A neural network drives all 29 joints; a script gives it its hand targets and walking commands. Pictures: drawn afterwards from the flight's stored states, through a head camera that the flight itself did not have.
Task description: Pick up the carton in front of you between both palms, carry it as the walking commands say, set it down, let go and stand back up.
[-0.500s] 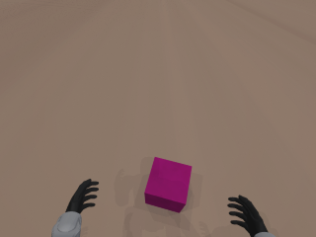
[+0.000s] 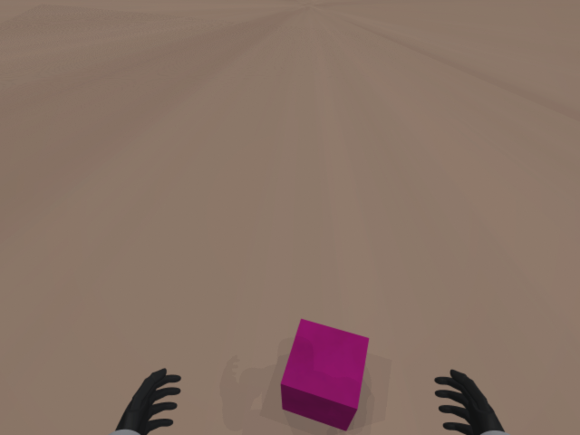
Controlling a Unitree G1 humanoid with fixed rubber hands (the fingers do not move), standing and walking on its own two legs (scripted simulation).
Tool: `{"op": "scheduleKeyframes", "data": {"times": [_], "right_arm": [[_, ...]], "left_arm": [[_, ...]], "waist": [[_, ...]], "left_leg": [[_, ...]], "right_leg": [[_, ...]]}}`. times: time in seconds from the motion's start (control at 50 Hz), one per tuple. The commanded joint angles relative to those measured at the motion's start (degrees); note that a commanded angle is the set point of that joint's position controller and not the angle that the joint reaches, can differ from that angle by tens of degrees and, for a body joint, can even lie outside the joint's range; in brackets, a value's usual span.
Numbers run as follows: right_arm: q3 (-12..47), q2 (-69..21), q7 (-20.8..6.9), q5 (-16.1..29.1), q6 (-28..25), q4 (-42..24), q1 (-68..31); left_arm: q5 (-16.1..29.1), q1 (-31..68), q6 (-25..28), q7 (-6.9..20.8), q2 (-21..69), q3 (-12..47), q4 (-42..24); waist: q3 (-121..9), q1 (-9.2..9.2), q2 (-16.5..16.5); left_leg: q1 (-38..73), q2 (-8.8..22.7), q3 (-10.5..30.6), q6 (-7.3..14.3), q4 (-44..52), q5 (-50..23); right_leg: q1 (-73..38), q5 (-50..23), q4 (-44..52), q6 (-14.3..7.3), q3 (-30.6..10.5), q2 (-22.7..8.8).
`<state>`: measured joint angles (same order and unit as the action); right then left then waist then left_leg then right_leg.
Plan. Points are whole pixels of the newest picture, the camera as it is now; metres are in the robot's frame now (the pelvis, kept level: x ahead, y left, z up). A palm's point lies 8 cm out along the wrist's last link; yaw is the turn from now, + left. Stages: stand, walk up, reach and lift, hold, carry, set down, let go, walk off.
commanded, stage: let go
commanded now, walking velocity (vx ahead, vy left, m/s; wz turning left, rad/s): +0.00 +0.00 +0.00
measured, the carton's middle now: (323, 375) +0.43 -0.08 -0.65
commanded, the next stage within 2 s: stand in 0.06 s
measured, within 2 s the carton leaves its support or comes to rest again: neither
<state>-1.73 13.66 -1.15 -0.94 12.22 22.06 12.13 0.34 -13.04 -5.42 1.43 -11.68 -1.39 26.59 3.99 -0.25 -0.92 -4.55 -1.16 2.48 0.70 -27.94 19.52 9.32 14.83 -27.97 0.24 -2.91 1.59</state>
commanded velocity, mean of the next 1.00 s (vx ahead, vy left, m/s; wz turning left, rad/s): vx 0.00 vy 0.00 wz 0.00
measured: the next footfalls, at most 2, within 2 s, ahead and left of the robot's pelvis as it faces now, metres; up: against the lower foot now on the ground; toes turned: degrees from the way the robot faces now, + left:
none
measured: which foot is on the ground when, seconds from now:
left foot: down 0.00-1.00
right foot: down 0.00-1.00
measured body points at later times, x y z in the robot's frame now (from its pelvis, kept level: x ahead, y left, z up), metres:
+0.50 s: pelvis +0.04 -0.03 -0.02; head +0.05 -0.04 +0.43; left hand +0.17 +0.22 -0.13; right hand +0.11 -0.30 -0.13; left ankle -0.04 +0.11 -0.74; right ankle +0.01 -0.12 -0.74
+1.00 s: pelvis +0.04 -0.03 -0.02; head +0.05 -0.04 +0.43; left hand +0.16 +0.22 -0.13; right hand +0.05 -0.31 -0.15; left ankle -0.04 +0.11 -0.74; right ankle +0.01 -0.12 -0.74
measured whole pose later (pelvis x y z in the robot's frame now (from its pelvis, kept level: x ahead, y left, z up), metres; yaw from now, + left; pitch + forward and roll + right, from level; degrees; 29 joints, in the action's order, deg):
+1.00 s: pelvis +0.04 -0.03 -0.02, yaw -9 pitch +3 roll +1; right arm -0.4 16.6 3.5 -1.2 1.6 43.1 20.5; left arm -1.1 -20.1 0.0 -2.1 -13.9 -0.3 41.7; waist -3.0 -0.8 -1.2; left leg -10.3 3.3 -6.6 -1.9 -35.1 27.7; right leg 21.5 22.3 -41.4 -2.3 -9.1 6.5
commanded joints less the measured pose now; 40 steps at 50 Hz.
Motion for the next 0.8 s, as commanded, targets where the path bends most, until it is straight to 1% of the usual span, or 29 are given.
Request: {"op": "scheduleKeyframes", "data": {"times": [0.0, 0.04, 0.06, 0.08, 0.1, 0.12, 0.16, 0.18, 0.2, 0.24, 0.28, 0.32, 0.4, 0.48, 0.62, 0.78], "right_arm": [[-1.5, 5.4, 0.4, 0.1, 0.1, -5.9, -2.7], [-1.5, 5.3, 0.4, 0.1, 0.5, -6.1, -2.9], [-2.4, 9.9, 2.0, -2.2, -7.5, 2.8, 1.3], [-2.2, 8.5, 2.8, -2.9, -10.4, 3.4, 3.8], [-1.8, 8.1, 3.1, -3.3, -12.2, 4.5, 3.5], [-1.8, 8.2, 3.3, -3.0, -13.5, 5.0, 2.9], [-1.7, 8.6, 3.4, -2.1, -15.0, 6.2, 2.0], [-1.6, 8.7, 3.3, -1.9, -15.6, 6.7, 1.9], [-1.4, 8.7, 3.2, -1.7, -15.9, 7.4, 1.9], [-1.2, 8.5, 3.3, -1.3, -16.1, 8.6, 2.8], [-1.0, 8.9, 3.6, -1.0, -16.0, 10.0, 4.8], [-0.8, 9.0, 3.9, -0.7, -15.6, 11.1, 6.2], [-0.4, 9.0, 4.4, -0.3, -14.6, 12.5, 7.6], [-0.2, 9.0, 4.8, -0.1, -13.7, 13.5, 8.8], [-0.1, 8.9, 5.0, -0.1, -12.6, 14.9, 9.6], [-0.2, 8.9, 5.0, -0.2, -11.7, 16.5, 10.4]], "left_arm": [[-0.5, 2.2, 0.3, 0.1, -5.3, -2.0, -5.0], [-0.7, 2.4, 0.0, 0.3, -5.3, -2.2, -5.0], [-3.0, -7.7, 3.5, -1.7, -9.9, -3.7, 4.3], [-3.2, -5.2, 4.9, -2.6, -12.8, -3.9, 4.2], [-3.0, -2.8, 6.1, -2.5, -11.1, -3.6, 4.2], [-2.8, -2.3, 7.3, -2.2, -9.5, -3.1, 5.0], [-2.3, -1.8, 9.0, -1.2, -7.3, -2.5, 6.3], [-2.3, -1.8, 9.5, -0.9, -7.1, -2.4, 6.8], [-2.3, -2.0, 9.8, -0.8, -7.2, -2.3, 7.2], [-2.2, -3.9, 9.9, -1.0, -7.6, -2.2, 8.8], [-2.1, -5.8, 9.8, -1.3, -8.3, -2.2, 10.0], [-1.8, -7.2, 9.5, -1.7, -8.5, -2.0, 10.7], [-1.5, -8.5, 8.8, -2.3, -8.6, -1.7, 11.1], [-1.3, -8.9, 8.2, -2.7, -8.6, -1.4, 11.1], [-1.2, -8.5, 7.1, -3.3, -8.6, -1.1, 11.2], [-1.3, -8.5, 6.4, -3.6, -8.8, -0.8, 11.4]], "waist": [[-2.3, 0.12, -0.4], [-2.3, 0.11, 0.2], [-0.5, 2.00, -7.4], [2.8, -0.33, -4.7], [3.1, -0.39, -3.2], [1.4, -0.68, -1.4], [-5.2, -0.65, 2.2], [-7.0, -0.56, 3.0], [-8.0, -0.48, 2.6], [-9.7, -0.82, 3.5], [-11.1, -1.01, 3.9], [-11.6, -0.92, 3.2], [-10.4, -0.82, 0.6], [-9.5, -0.78, -0.2], [-8.8, -0.64, 0.9], [-7.6, -0.67, 1.7]], "left_leg": [[-7.2, -0.1, -1.2, -1.4, 5.6, -16.5], [-7.6, -0.3, -1.4, -1.1, 5.6, -14.7], [-7.4, 4.1, -1.6, -2.2, 4.5, 15.3], [-8.7, 5.1, 1.7, -1.5, 5.4, 19.2], [-9.9, 5.9, 2.5, -0.8, 5.0, 18.4], [-9.4, 6.6, 2.9, -0.2, 4.3, 15.8], [-6.8, 6.8, 2.7, 0.1, 2.5, 9.6], [-6.7, 7.0, 2.9, -0.1, 2.0, 7.8], [-7.0, 6.9, 2.4, -0.5, 0.9, 5.8], [-6.3, 6.0, 0.6, -1.4, -1.4, 1.5], [-6.4, 5.7, -0.4, -1.9, -3.1, -2.1], [-6.2, 5.9, -1.2, -2.0, -4.4, -6.0], [-5.8, 6.6, -2.4, -1.8, -5.9, -13.8], [-5.5, 6.9, -3.6, -1.5, -6.7, -17.7], [-5.2, 6.4, -5.1, -1.2, -6.7, -15.7], [-4.0, 6.4, -5.8, -0.7, -5.6, -12.2]], "right_leg": [[-6.4, -11.1, 1.9, 0.7, 2.6, 2.4], [-6.8, -11.0, 2.1, 0.8, 2.4, 2.3], [10.6, 6.7, 6.1, 2.0, -4.7, -4.7], [14.0, 13.7, 7.0, 2.1, -5.3, -3.9], [16.7, 12.6, 6.4, 1.8, -5.0, -3.1], [16.6, 9.3, 5.6, 1.4, -4.8, -2.5], [14.6, 3.5, 4.1, 0.4, -5.5, -2.0], [13.5, 1.0, 3.3, 0.0, -6.2, -2.2], [12.5, -3.0, 2.4, -0.4, -7.1, -2.7], [11.0, -12.6, 0.2, -1.3, -8.4, -3.1], [9.7, -21.1, -2.4, -2.0, -8.6, -3.1], [9.5, -24.8, -4.3, -2.4, -8.4, -2.8], [11.2, -24.7, -6.6, -2.8, -8.0, -2.0], [11.9, -25.2, -8.0, -3.2, -8.2, -1.7], [11.9, -25.5, -8.5, -3.9, -9.5, -1.5], [13.0, -22.2, -7.9, -4.1, -10.7, -0.9]]}}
